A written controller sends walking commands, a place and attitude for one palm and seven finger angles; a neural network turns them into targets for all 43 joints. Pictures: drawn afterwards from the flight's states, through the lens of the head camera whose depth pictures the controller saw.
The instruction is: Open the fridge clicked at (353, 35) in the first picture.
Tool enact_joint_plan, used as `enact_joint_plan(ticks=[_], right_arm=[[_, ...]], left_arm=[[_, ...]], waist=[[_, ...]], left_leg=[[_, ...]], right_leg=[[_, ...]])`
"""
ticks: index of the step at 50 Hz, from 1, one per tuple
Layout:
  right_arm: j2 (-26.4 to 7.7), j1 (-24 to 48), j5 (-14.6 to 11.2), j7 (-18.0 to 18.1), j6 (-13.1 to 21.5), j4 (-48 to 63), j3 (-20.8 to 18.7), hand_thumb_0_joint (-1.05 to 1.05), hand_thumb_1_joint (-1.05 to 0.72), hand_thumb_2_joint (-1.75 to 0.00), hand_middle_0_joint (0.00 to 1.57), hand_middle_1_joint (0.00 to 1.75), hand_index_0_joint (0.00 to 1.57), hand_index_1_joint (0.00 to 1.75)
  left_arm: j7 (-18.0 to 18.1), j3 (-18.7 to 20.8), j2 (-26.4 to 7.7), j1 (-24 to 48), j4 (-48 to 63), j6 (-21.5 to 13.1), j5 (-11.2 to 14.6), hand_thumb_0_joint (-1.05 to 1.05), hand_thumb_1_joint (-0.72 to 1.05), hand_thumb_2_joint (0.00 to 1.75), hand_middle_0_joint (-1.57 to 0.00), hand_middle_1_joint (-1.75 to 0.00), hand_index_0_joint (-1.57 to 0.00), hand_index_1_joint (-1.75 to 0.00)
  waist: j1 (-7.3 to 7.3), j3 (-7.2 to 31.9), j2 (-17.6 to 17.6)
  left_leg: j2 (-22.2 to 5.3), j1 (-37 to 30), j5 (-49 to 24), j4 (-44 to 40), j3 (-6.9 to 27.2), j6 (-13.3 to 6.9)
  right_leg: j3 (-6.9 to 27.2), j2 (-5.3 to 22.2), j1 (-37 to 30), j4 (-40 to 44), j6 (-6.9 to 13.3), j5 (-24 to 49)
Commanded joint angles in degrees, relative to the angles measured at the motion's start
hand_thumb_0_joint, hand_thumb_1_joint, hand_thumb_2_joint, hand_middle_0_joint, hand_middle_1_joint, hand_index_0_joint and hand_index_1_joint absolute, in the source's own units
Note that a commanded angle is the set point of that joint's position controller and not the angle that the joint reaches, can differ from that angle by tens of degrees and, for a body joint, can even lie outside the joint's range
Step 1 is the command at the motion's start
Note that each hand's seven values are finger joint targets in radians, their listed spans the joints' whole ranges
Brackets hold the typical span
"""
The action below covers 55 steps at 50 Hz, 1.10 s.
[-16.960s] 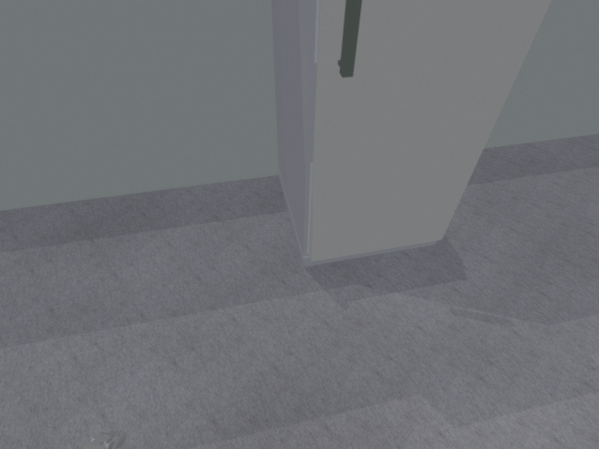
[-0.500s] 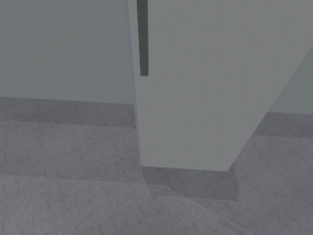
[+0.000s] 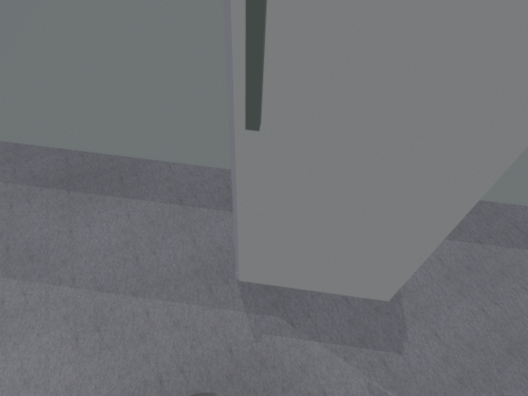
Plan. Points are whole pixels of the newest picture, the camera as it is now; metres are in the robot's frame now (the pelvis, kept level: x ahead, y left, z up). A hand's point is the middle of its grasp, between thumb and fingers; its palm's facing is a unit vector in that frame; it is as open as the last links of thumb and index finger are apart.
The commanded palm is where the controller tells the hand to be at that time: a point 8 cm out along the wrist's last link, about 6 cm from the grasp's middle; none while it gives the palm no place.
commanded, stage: shuffle to correct the standing spot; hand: left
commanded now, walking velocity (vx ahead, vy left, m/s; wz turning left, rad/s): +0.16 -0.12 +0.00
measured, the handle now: (257, 18) +0.56 +0.08 +0.28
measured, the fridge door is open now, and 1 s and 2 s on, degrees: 0 0 0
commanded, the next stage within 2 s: come to a stop and stand still in 0.36 s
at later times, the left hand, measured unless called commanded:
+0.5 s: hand (187, 369) +0.18 +0.15 -0.16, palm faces -0.05 -0.97 -0.23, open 7.3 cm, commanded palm none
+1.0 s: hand (193, 394) +0.15 +0.14 -0.18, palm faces +0.09 -0.97 -0.20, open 7.3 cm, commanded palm none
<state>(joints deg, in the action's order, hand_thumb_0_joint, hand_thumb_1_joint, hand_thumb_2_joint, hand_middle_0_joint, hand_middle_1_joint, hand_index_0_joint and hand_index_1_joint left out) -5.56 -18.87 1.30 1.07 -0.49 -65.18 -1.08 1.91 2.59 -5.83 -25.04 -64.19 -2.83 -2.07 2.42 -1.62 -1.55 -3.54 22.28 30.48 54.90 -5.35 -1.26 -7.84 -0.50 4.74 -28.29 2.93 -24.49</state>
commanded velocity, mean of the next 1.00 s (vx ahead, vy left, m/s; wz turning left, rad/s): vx -0.01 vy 0.01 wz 0.00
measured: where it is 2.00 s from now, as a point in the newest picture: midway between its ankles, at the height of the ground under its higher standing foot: outside the picture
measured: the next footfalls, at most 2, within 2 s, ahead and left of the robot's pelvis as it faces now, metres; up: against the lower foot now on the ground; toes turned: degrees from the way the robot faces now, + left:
left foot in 0.10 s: +0.11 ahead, +0.11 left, +0.00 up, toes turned +7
right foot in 0.54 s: +0.21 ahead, -0.20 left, +0.00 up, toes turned -9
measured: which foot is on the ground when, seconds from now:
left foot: up 0.00-0.08, down 0.10-0.54, up 0.56-0.96, down 0.98-1.00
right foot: down 0.00-0.12, up 0.14-0.52, down 0.54-1.00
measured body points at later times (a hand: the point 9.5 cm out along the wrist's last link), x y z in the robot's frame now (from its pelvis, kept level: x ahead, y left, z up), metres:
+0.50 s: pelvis +0.11 -0.04 +0.01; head +0.16 -0.05 +0.46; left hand +0.19 +0.20 -0.14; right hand +0.07 -0.25 -0.15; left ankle +0.07 +0.10 -0.73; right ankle +0.16 -0.19 -0.71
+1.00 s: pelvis +0.10 -0.06 +0.00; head +0.14 -0.03 +0.45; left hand +0.15 +0.19 -0.16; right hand +0.22 -0.30 -0.13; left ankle +0.10 +0.05 -0.73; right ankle +0.17 -0.19 -0.73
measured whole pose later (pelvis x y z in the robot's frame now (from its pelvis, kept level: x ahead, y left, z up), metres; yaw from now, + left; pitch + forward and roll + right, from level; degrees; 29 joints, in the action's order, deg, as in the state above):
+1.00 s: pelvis +0.10 -0.06 +0.00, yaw +1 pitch +0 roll +0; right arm -10.8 -6.4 1.1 0.7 -0.7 -54.4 -2.6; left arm 1.6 4.0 -11.3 -11.1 -57.4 2.0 -1.8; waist 2.0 -4.3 -3.0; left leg -0.7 15.4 17.2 32.7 -3.6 1.5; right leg -7.5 6.0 21.4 -33.8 -0.5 -12.0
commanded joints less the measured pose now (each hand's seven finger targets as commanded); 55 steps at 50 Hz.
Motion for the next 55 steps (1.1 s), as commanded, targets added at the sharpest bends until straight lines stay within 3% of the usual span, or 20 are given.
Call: enact_joint_plan(ticks=[1, 4, 5, 6, 7, 9, 15, 22, 25, 27, 29, 31, 37, 44, 47, 48, 49, 50, 51, 55], right_arm=[[-0.66, 5.34, -0.48, -0.72, 2.32, 6.92, -0.8, 0.0, -0.9, -0.9, 0.2, 0.3, 0.2, 0.3], [-4.01, -12.64, 0.26, 0.56, 2.98, 0.12, -1.4, 0.0, -0.9, -0.9, 0.2, 0.3, 0.2, 0.3], [-10.39, -17.25, 1.13, 1.27, 3.4, -0.95, -2.77, 0.0, -0.9, -0.9, 0.2, 0.3, 0.2, 0.3], [-13.96, -18.05, 0.56, 1.74, 2.96, -0.36, -3.0, 0.0, -0.9, -0.9, 0.2, 0.3, 0.2, 0.3], [-14.43, -13.28, 0.21, 1.61, 2.4, 1.3, -3.34, 0.0, -0.9, -0.9, 0.2, 0.3, 0.2, 0.3], [-9.82, -4.27, 0.38, 1.71, 3.01, 3.52, -1.91, 0.0, -0.9, -0.9, 0.2, 0.3, 0.2, 0.3], [-9.88, -0.45, 0.35, 1.74, 3.61, 5.16, -2.12, 0.0, -0.9, -0.9, 0.2, 0.3, 0.2, 0.3], [-11.59, -4.0, 1.12, 1.41, 2.02, 4.82, -3.93, 0.0, -0.9, -0.9, 0.2, 0.3, 0.2, 0.3], [-12.01, -2.23, 0.87, 1.14, 1.4, 5.47, -4.24, 0.0, -0.9, -0.9, 0.2, 0.3, 0.2, 0.3], [-3.18, -5.89, -0.39, 0.17, 1.02, 6.59, -2.02, 0.0, -0.9, -0.9, 0.2, 0.3, 0.2, 0.3], [-4.02, -4.85, -1.0, 0.84, -0.14, 6.19, -2.16, 0.0, -0.9, -0.9, 0.2, 0.3, 0.2, 0.3], [-5.45, -3.12, -0.9, 1.03, -0.72, 5.39, -2.3, 0.0, -0.9, -0.9, 0.2, 0.3, 0.2, 0.3], [-6.23, 3.03, -0.27, 0.14, -2.41, 7.56, -2.82, 0.0, -0.9, -0.9, 0.2, 0.3, 0.2, 0.3], [-6.83, 5.8, -0.38, -0.49, -1.61, 10.78, -2.37, 0.0, -0.9, -0.9, 0.2, 0.3, 0.2, 0.3], [-7.07, 1.61, -0.56, -0.29, -0.54, 9.67, -2.29, 0.0, -0.9, -0.9, 0.2, 0.3, 0.2, 0.3], [-9.42, 0.19, -0.53, -0.08, -0.05, 9.47, -2.59, 0.0, -0.9, -0.9, 0.2, 0.3, 0.2, 0.3], [-13.6, 1.47, -0.01, 0.09, 0.24, 10.53, -3.3, 0.0, -0.9, -0.9, 0.2, 0.3, 0.2, 0.3], [-15.76, 5.56, 0.39, 0.27, -0.46, 12.27, -3.4, 0.0, -0.9, -0.9, 0.2, 0.3, 0.2, 0.3], [-14.65, 10.06, 0.78, 0.28, -0.8, 13.52, -2.75, 0.0, -0.9, -0.9, 0.2, 0.3, 0.2, 0.3], [-11.79, 10.7, 0.1, 0.93, -0.11, 12.98, -1.84, 0.0, -0.9, -0.9, 0.2, 0.3, 0.2, 0.3]], left_arm=[[0.56, 0.39, -6.5, -5.88, -0.54, -0.04, -0.19, 0.0, 0.9, 0.9, -0.2, -0.3, -0.2, -0.3], [-0.43, 0.17, -5.5, -1.52, 0.35, 0.31, 0.73, 0.0, 0.9, 0.9, -0.2, -0.3, -0.2, -0.3], [-0.87, -0.13, -2.51, -3.61, 1.19, 0.51, 1.36, 0.0, 0.9, 0.9, -0.2, -0.3, -0.2, -0.3], [-0.81, -0.22, -3.66, -2.96, 2.69, 0.63, 1.17, 0.0, 0.9, 0.9, -0.2, -0.3, -0.2, -0.3], [-0.82, -0.02, -4.7, -0.71, 3.96, 1.17, 0.66, 0.0, 0.9, 0.9, -0.2, -0.3, -0.2, -0.3], [-1.28, 0.43, -2.71, 1.19, 3.11, 1.9, -0.31, 0.0, 0.9, 0.9, -0.2, -0.3, -0.2, -0.3], [-2.51, 0.8, -1.73, 0.07, 3.7, 4.1, 0.08, 0.0, 0.9, 0.9, -0.2, -0.3, -0.2, -0.3], [-2.88, 1.38, -4.55, 12.76, 9.24, 3.67, 0.13, 0.0, 0.9, 0.9, -0.2, -0.3, -0.2, -0.3], [-2.62, 2.22, -6.97, 5.02, 7.29, 2.3, 0.32, 0.0, 0.9, 0.9, -0.2, -0.3, -0.2, -0.3], [-0.97, 3.32, -16.18, 1.23, 5.54, 0.59, 0.18, 0.0, 0.9, 0.9, -0.2, -0.3, -0.2, -0.3], [-0.34, 2.23, -14.25, 6.35, 6.87, 0.76, 0.6, 0.0, 0.9, 0.9, -0.2, -0.3, -0.2, -0.3], [0.32, 2.16, -12.71, 9.06, 7.59, 1.17, 0.58, 0.0, 0.9, 0.9, -0.2, -0.3, -0.2, -0.3], [1.29, 3.3, -13.57, 9.75, 8.59, 2.21, 0.33, 0.0, 0.9, 0.9, -0.2, -0.3, -0.2, -0.3], [0.81, 3.46, -14.78, 11.98, 10.43, 2.84, -0.38, 0.0, 0.9, 0.9, -0.2, -0.3, -0.2, -0.3], [0.36, 3.35, -14.25, 13.49, 10.07, 3.46, 0.17, 0.0, 0.9, 0.9, -0.2, -0.3, -0.2, -0.3], [0.11, 2.78, -12.58, 12.99, 10.56, 3.87, 0.7, 0.0, 0.9, 0.9, -0.2, -0.3, -0.2, -0.3], [-0.24, 2.14, -9.44, 12.35, 11.31, 4.35, 1.07, 0.0, 0.9, 0.9, -0.2, -0.3, -0.2, -0.3], [-0.22, 1.72, -8.31, 13.78, 11.4, 4.82, 1.03, 0.0, 0.9, 0.9, -0.2, -0.3, -0.2, -0.3], [-0.33, 1.99, -8.87, 12.88, 10.77, 5.08, 1.03, 0.0, 0.9, 0.9, -0.2, -0.3, -0.2, -0.3], [-0.47, 1.89, -8.16, 7.78, 6.6, 5.46, 0.14, 0.0, 0.9, 0.9, -0.2, -0.3, -0.2, -0.3]], waist=[[-2.04, -5.42, -3.88], [-9.84, 0.34, 2.86], [-10.02, 3.72, 16.72], [-9.44, 5.2, 16.59], [-7.86, 0.23, 7.46], [-4.07, -8.71, 7.34], [-1.22, -2.88, 8.42], [-4.97, -3.69, 11.29], [-0.73, 2.62, 6.86], [-0.6, 10.88, -17.77], [-1.5, 9.25, -11.44], [-0.98, 6.42, -13.52], [0.13, 4.75, -3.87], [-0.17, 6.32, -8.76], [-2.88, 7.11, -6.75], [-3.56, 7.61, -0.52], [-3.33, 5.58, 13.88], [-3.02, 1.25, 19.62], [-1.48, -0.46, 14.34], [-0.19, -1.72, 8.55]], left_leg=[[-1.07, 4.33, -5.13, -9.17, -0.95, -0.74], [0.18, -22.36, -21.92, -25.34, -1.72, -1.56], [-16.05, -28.55, -26.31, -32.03, 20.27, -7.14], [-25.48, -26.46, -29.38, -39.6, 34.19, -13.07], [-27.33, -18.72, -21.64, -41.76, 33.92, -15.82], [-21.91, -5.37, -17.98, -44.16, 24.21, -11.21], [-13.86, -6.22, -26.41, -41.86, 5.24, -6.79], [-14.62, -10.49, -33.18, -37.26, 5.09, -5.45], [-10.62, -9.12, -29.76, -26.37, 2.34, -1.03], [-0.1, 1.87, 1.97, -7.67, -2.15, 3.73], [-1.19, -0.96, 4.59, -1.96, 3.5, 3.28], [-0.52, 2.68, 2.3, 4.28, 4.36, 3.83], [1.58, 5.09, -4.46, 6.84, 5.09, 5.06], [1.98, -0.96, -4.75, -9.86, 3.55, 4.43], [2.68, -13.58, -15.84, -28.38, 1.07, 3.79], [-0.4, -18.74, -19.72, -33.25, 2.95, 2.93], [-11.0, -17.58, -25.15, -38.43, 15.79, -0.92], [-16.65, -7.46, -27.51, -42.29, 19.63, -6.17], [-16.48, 0.86, -18.61, -43.02, 16.56, -8.36], [-9.72, -4.82, -21.21, -41.84, 10.98, -6.52]], right_leg=[[12.66, 15.29, 2.56, 9.31, 8.71, 32.8], [3.89, 7.43, 13.86, -11.06, 3.48, 28.18], [0.34, 1.67, 23.95, -28.01, -0.07, 7.34], [4.9, -0.21, 27.59, -40.71, -0.11, -8.35], [8.23, 2.69, 28.77, -45.41, 0.31, -7.38], [9.05, 5.86, 29.54, -45.93, -1.21, 0.56], [5.9, 6.57, 24.38, -32.55, -4.41, 9.65], [1.7, 5.04, 20.98, -11.44, -5.21, 7.71], [1.85, 3.96, 5.91, 3.09, -4.89, 17.53], [17.97, 22.4, -7.42, 5.54, 0.34, 48.69], [14.19, 22.39, -1.17, 4.39, 4.52, 59.8], [13.91, 21.42, -0.83, 2.26, 5.91, 66.65], [12.61, 22.46, 2.4, 5.23, 7.74, 56.01], [13.94, 21.19, 4.62, 6.75, 7.46, 37.66], [11.96, 17.49, 10.35, 2.7, 3.44, 27.64], [8.76, 13.62, 13.87, -1.38, 0.6, 20.8], [3.59, 6.63, 20.39, -8.17, -3.36, 5.57], [3.68, 4.06, 19.72, -16.57, -4.84, -6.29], [6.27, 5.16, 14.87, -21.5, -4.39, -5.02], [8.59, 3.34, 20.0, -31.54, -4.37, 1.82]])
